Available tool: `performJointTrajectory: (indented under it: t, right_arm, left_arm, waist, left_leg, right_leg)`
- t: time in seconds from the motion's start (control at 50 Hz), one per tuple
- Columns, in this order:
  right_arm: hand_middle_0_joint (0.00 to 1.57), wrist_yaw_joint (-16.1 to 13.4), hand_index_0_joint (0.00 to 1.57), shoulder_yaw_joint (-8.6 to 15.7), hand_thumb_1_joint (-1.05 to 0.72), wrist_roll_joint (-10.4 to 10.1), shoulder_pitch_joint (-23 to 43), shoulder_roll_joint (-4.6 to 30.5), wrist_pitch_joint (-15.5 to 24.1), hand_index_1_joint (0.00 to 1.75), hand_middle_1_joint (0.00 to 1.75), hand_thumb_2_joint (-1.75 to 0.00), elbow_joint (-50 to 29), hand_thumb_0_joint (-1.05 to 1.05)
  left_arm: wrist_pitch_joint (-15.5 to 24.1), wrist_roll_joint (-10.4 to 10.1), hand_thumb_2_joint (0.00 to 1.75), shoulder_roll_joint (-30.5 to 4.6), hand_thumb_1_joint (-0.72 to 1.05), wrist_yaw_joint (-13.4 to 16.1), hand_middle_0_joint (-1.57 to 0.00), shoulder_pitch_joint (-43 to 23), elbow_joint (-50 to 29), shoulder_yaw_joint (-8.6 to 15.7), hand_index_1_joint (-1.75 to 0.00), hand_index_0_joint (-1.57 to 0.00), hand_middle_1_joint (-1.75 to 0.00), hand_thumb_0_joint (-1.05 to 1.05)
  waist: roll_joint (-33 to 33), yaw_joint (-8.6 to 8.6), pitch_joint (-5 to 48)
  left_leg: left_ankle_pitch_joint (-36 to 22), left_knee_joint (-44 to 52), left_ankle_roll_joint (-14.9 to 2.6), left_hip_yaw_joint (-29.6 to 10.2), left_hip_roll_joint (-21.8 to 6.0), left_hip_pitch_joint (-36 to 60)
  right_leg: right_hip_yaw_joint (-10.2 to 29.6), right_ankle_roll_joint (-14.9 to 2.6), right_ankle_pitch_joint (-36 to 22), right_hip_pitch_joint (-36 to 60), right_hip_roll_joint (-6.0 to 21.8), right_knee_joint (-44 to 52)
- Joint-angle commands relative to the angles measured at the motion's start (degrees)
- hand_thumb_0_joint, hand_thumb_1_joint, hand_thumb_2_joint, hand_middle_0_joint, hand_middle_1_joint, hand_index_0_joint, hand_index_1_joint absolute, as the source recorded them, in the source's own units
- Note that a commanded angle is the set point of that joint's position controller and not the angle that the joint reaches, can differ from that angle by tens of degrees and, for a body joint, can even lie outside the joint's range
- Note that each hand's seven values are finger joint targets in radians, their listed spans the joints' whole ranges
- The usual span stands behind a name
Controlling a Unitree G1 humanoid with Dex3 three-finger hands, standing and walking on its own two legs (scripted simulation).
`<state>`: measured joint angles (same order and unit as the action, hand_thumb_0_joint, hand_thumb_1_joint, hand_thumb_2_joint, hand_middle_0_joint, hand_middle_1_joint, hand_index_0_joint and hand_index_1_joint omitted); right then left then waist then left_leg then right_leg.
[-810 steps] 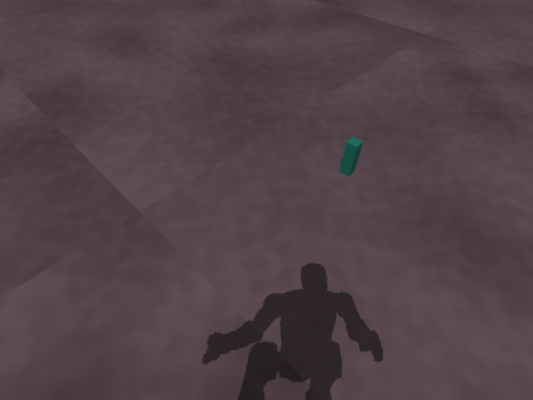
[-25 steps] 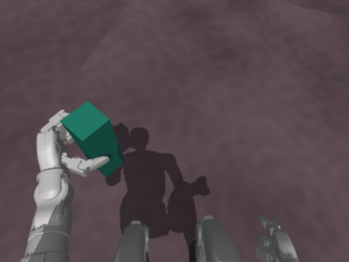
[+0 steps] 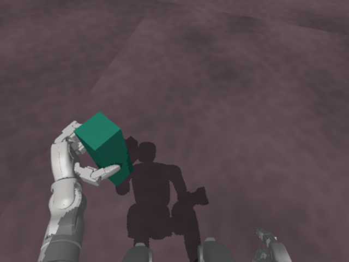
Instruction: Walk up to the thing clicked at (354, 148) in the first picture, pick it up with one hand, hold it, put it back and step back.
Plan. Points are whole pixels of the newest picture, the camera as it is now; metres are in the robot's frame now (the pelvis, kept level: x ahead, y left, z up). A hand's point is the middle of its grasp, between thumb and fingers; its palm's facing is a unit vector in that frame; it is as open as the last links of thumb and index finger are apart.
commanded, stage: hold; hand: left
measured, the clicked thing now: (109, 154) +0.36 +0.16 +0.02
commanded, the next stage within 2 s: crouch in 0.92 s
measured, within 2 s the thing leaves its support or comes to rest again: neither
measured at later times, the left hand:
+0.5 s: hand (95, 146) +0.35 +0.18 +0.07, palm faces +0.27 -0.96 -0.01, open 10.7 cm
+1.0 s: hand (94, 147) +0.34 +0.17 +0.08, palm faces +0.27 -0.96 +0.00, open 10.7 cm
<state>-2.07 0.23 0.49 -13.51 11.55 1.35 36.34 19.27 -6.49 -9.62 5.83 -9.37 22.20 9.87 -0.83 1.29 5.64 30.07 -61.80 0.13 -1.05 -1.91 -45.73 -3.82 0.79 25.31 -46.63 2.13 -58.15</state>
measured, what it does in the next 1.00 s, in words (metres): stands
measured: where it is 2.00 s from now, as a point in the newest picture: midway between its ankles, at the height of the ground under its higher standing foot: outside the picture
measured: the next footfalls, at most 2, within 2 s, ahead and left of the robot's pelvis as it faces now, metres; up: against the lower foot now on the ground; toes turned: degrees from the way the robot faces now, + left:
none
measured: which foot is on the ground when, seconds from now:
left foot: down 0.00-1.00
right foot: down 0.00-1.00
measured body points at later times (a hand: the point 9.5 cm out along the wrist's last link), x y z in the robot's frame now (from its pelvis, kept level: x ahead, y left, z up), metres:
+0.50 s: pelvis +0.01 -0.01 +0.02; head +0.07 +0.00 +0.47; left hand +0.33 +0.23 +0.07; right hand +0.14 -0.25 -0.09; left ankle +0.00 +0.12 -0.67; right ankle +0.03 -0.13 -0.67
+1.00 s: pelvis +0.01 -0.01 +0.03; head +0.06 -0.01 +0.48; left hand +0.32 +0.22 +0.08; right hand +0.15 -0.25 -0.08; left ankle +0.00 +0.12 -0.67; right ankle +0.03 -0.13 -0.67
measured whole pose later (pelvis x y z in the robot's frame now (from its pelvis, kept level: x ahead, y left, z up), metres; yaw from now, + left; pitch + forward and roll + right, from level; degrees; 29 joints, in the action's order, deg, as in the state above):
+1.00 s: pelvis +0.01 -0.01 +0.03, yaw +0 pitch +9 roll -1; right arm -1.7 0.8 0.2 -12.7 12.1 0.2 36.9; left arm 20.0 -7.5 -7.8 6.2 -4.8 20.3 9.4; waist -0.7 0.9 3.3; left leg 26.7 -51.1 1.0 -0.6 -2.2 -32.9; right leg -3.7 0.1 22.7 -34.6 1.5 -48.9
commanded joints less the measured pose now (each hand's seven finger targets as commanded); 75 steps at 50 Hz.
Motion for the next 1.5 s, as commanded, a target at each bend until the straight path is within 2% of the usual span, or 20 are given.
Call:
performJointTrajectory:
  t: [0.0,0.16,0.24,0.3,0.34,0.38,0.44,0.64,0.66,0.72,0.78,0.82,0.98,1.04,1.06,1.12,1.28,1.34,1.38,1.48]
  right_arm:
    - [0.2,-0.7,0.2,3.2,-0.91,0.4,-0.8,8.1,2.0,0.3,0.3,-0.89,-5.8,0.0]
    - [0.2,-0.9,0.2,3.2,-0.91,0.4,-0.5,8.0,1.7,0.3,0.3,-0.9,-5.6,0.0]
    - [0.2,-0.7,0.2,3.3,-0.91,0.4,0.0,8.1,1.6,0.3,0.3,-0.89,-6.0,0.0]
    - [0.2,-0.8,0.2,3.1,-0.91,0.3,0.3,7.8,1.5,0.3,0.3,-0.9,-5.6,0.0]
    - [0.2,-0.7,0.2,3.0,-0.91,0.3,0.3,7.9,1.4,0.3,0.3,-0.9,-5.5,0.0]
    - [0.2,-0.8,0.2,3.1,-0.92,0.3,1.0,8.0,1.3,0.3,0.3,-0.9,-6.0,0.0]
    - [0.2,-0.5,0.2,3.1,-0.92,0.2,0.5,8.1,1.2,0.3,0.3,-0.9,-5.6,0.0]
    - [0.2,-0.6,0.2,2.9,-0.93,0.1,1.2,7.7,1.1,0.3,0.3,-0.9,-5.9,0.0]
    - [0.2,-0.6,0.2,2.8,-0.93,0.1,0.8,7.7,1.0,0.3,0.3,-0.9,-5.5,0.0]
    - [0.2,-0.5,0.2,3.0,-0.92,0.1,1.8,7.6,1.1,0.3,0.3,-0.9,-6.1,0.0]
    - [0.2,-0.5,0.2,3.1,-0.93,0.0,1.6,7.9,1.1,0.3,0.3,-0.9,-5.7,0.0]
    - [0.2,-0.3,0.2,2.9,-0.93,0.0,1.9,7.6,1.1,0.3,0.3,-0.9,-6.2,0.0]
    - [0.2,-0.2,0.2,3.2,-0.93,-0.1,2.6,7.9,1.3,0.3,0.3,-0.9,-6.6,0.0]
    - [0.2,-0.4,0.2,3.2,-0.88,-0.2,2.1,8.1,1.3,0.3,0.3,-0.89,-6.0,0.0]
    - [0.2,-0.4,0.2,3.1,-0.87,-0.1,2.4,7.7,1.4,0.3,0.3,-0.89,-6.3,0.0]
    - [0.2,-0.2,0.2,3.4,-0.87,0.0,2.5,7.9,1.5,0.3,0.3,-0.89,-5.8,0.0]
    - [0.2,1.2,0.2,4.0,-0.87,1.3,2.2,7.8,2.1,0.3,0.3,-0.89,-4.7,0.0]
    - [0.2,1.8,0.2,4.3,-0.87,1.9,1.9,8.3,2.3,0.3,0.3,-0.89,-3.6,0.0]
    - [0.2,2.5,0.2,4.4,-0.87,2.5,1.8,8.8,2.5,0.3,0.3,-0.89,-3.5,0.0]
    - [0.2,3.8,0.2,4.0,-0.88,3.2,1.0,10.2,2.3,0.3,0.3,-0.9,-3.6,0.0]
  left_arm:
    - [3.8,-0.3,1.16,-6.0,0.04,0.2,-1.27,-13.0,-10.8,1.9,-1.38,-1.3,-1.39,0.0]
    - [4.4,-0.4,1.17,-7.3,0.02,0.3,-1.28,-13.3,-11.7,3.0,-1.4,-1.31,-1.4,0.0]
    - [4.8,-0.2,1.17,-6.0,0.03,0.7,-1.28,-15.0,-15.2,1.2,-1.39,-1.3,-1.4,0.0]
    - [4.6,-0.4,1.18,-7.0,0.02,0.8,-1.29,-13.9,-12.8,2.9,-1.4,-1.32,-1.41,0.0]
    - [4.2,-0.5,1.19,-5.0,0.02,0.7,-1.3,-10.1,-8.8,1.7,-1.42,-1.32,-1.42,0.0]
    - [5.0,-0.2,1.19,-6.6,0.03,0.9,-1.31,-15.6,-15.1,1.9,-1.42,-1.33,-1.42,0.0]
    - [4.6,-0.8,1.2,-5.7,0.02,0.5,-1.32,-11.0,-10.9,2.2,-1.43,-1.34,-1.43,0.0]
    - [5.0,-1.0,1.21,-5.6,0.02,0.2,-1.32,-12.9,-14.1,1.6,-1.44,-1.34,-1.44,0.0]
    - [4.4,-1.0,1.21,-5.7,0.0,0.1,-1.31,-9.0,-10.1,2.4,-1.43,-1.33,-1.43,0.0]
    - [5.0,-0.8,1.21,-5.9,0.01,0.2,-1.3,-13.8,-16.4,1.6,-1.43,-1.33,-1.43,0.0]
    - [4.2,-0.8,1.21,-5.9,-0.02,0.2,-1.32,-7.8,-10.5,2.8,-1.44,-1.34,-1.44,0.0]
    - [4.6,-1.1,1.21,-4.4,-0.02,-0.1,-1.32,-9.3,-13.7,1.1,-1.44,-1.34,-1.44,0.0]
    - [5.3,-1.1,1.23,-5.5,-0.01,0.2,-1.33,-10.5,-17.9,1.2,-1.46,-1.35,-1.46,0.0]
    - [3.9,-0.7,1.21,-6.1,0.04,0.1,-1.37,-7.2,-12.5,2.3,-1.45,-1.4,-1.46,0.0]
    - [4.0,-0.8,1.21,-3.6,0.05,-0.1,-1.37,-7.6,-14.0,-0.1,-1.45,-1.4,-1.46,0.0]
    - [3.6,-0.3,1.23,-4.6,0.05,0.5,-1.4,-7.9,-10.7,1.8,-1.48,-1.43,-1.5,0.0]
    - [10.5,0.6,1.23,-3.8,0.05,1.1,-1.37,-13.6,-3.3,3.3,-1.46,-1.4,-1.48,0.0]
    - [14.3,1.0,1.22,-5.3,0.03,1.0,-1.35,-15.5,3.5,6.0,-1.46,-1.38,-1.47,0.0]
    - [17.5,1.3,1.22,-4.5,0.01,1.1,-1.35,-18.8,6.6,5.4,-1.46,-1.38,-1.47,0.0]
    - [24.8,1.6,1.28,-9.9,0.0,0.6,-1.36,-25.7,12.7,9.1,-1.49,-1.38,-1.49,0.0]
  waist:
    - [0.5,0.6,15.8]
    - [0.0,0.38,16.9]
    - [-0.7,0.29,16.6]
    - [-0.4,0.04,16.3]
    - [1.0,0.47,14.1]
    - [-1.7,-0.08,15.5]
    - [0.7,0.07,14.4]
    - [0.6,0.31,14.6]
    - [1.7,0.05,13.6]
    - [0.0,-0.17,14.5]
    - [1.7,-0.12,12.2]
    - [0.2,-0.15,13.0]
    - [-0.5,-0.12,13.6]
    - [1.4,-0.04,11.9]
    - [2.5,0.49,11.1]
    - [2.0,0.14,9.4]
    - [1.6,0.86,11.5]
    - [2.1,1.07,13.4]
    - [0.2,1.71,15.8]
    - [-1.7,1.7,27.9]
  left_leg:
    - [-17.1,11.2,-0.19,-0.8,1.5,8.8]
    - [-18.2,12.4,-0.38,0.3,1.8,11.1]
    - [-18.0,14.0,-0.03,-0.1,1.6,12.9]
    - [-18.7,13.9,-0.22,0.3,1.8,12.8]
    - [-18.5,14.6,-0.09,0.2,1.5,12.8]
    - [-18.8,15.2,0.12,0.1,1.6,14.8]
    - [-19.9,15.6,0.2,-0.2,1.3,14.1]
    - [-19.8,15.9,-0.28,0.9,1.8,15.2]
    - [-19.6,16.1,-0.35,0.9,1.8,15.0]
    - [-18.8,16.7,-0.25,1.0,1.9,15.5]
    - [-19.1,17.1,-0.35,1.1,1.8,15.1]
    - [-20.1,17.4,-0.1,1.0,1.8,16.4]
    - [-18.9,18.6,-0.02,0.6,1.6,18.1]
    - [-20.2,17.9,-0.28,0.8,1.7,17.2]
    - [-19.8,17.9,-0.39,0.8,1.7,16.5]
    - [-17.9,17.7,-0.5,1.1,1.8,15.1]
    - [-16.7,11.5,-0.26,0.4,1.7,8.5]
    - [-14.4,6.1,-0.35,0.3,1.9,1.8]
    - [-13.3,1.7,0.05,-0.3,1.9,-2.2]
    - [-14.1,-10.5,-0.33,-0.7,2.3,-12.3]
  right_leg:
    - [0.8,-1.59,-15.7,14.3,-2.1,8.1]
    - [1.6,-1.16,-18.3,18.2,-1.7,10.4]
    - [1.0,-1.42,-17.3,18.4,-2.0,10.8]
    - [1.4,-1.18,-18.5,19.8,-2.0,11.5]
    - [1.2,-1.25,-17.9,18.9,-2.2,11.7]
    - [1.1,-1.49,-17.5,19.0,-2.1,11.9]
    - [0.8,-1.5,-18.2,19.8,-2.3,11.8]
    - [1.7,-0.9,-20.2,22.5,-2.0,13.8]
    - [1.6,-0.82,-20.1,22.6,-2.1,14.2]
    - [1.7,-0.89,-19.1,23.2,-1.9,14.7]
    - [1.6,-0.81,-19.4,23.0,-2.0,14.9]
    - [1.3,-1.06,-19.9,23.0,-2.2,14.8]
    - [1.2,-1.22,-18.1,23.3,-2.3,15.0]
    - [1.4,-0.86,-19.9,23.3,-2.2,15.6]
    - [1.3,-0.73,-20.0,23.3,-2.2,15.7]
    - [1.5,-0.76,-18.2,21.2,-1.9,15.7]
    - [1.6,-1.33,-16.5,13.1,-1.5,8.8]
    - [2.2,-1.5,-14.6,7.7,-1.3,3.5]
    - [2.1,-2.02,-12.4,0.8,-1.4,-1.6]
    - [3.0,-2.26,-11.9,-8.9,-1.3,-13.1]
